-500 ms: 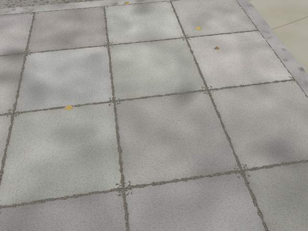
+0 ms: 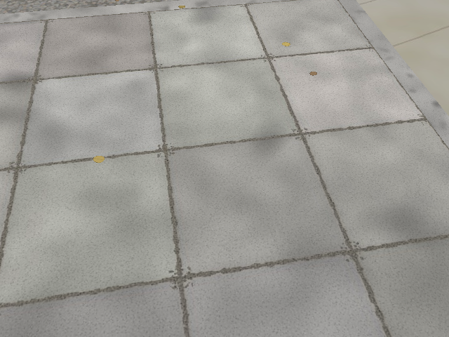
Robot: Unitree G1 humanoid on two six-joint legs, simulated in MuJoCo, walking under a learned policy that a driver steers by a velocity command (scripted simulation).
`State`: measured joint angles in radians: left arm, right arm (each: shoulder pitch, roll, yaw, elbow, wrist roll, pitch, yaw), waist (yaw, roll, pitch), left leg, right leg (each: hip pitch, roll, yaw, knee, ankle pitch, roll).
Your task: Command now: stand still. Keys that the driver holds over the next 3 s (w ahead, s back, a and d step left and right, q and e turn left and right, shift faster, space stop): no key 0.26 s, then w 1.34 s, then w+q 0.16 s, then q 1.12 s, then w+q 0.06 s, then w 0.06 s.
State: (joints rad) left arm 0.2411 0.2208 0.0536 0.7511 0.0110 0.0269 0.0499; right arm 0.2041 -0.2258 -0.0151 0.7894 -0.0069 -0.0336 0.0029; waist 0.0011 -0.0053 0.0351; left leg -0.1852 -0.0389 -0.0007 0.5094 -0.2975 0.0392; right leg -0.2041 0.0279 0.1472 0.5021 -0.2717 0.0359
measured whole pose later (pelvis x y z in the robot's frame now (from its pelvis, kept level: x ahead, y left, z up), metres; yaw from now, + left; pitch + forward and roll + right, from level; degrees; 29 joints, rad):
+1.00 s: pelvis +0.23 -0.06 +0.00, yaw +1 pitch +1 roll -1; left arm 0.43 0.22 0.02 0.96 -0.01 -0.08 0.01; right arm 0.07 -0.27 -0.03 0.79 0.02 -0.08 0.03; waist 0.07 0.05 0.02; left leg -0.66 0.09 0.00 0.61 0.06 0.01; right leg 0.10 0.06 -0.03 0.14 -0.27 -0.05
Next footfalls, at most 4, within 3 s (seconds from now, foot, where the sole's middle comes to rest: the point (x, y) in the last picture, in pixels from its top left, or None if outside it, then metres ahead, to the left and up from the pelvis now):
0.62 right None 0.14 -0.16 -0.77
1.12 left None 0.50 0.07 -0.77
1.68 right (281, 251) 0.80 -0.17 -0.77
2.16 left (211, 216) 0.95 0.07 -0.77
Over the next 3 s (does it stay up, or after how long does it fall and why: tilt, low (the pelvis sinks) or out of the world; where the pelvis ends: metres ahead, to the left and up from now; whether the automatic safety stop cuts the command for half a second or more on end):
stays up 0.89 -0.06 0.00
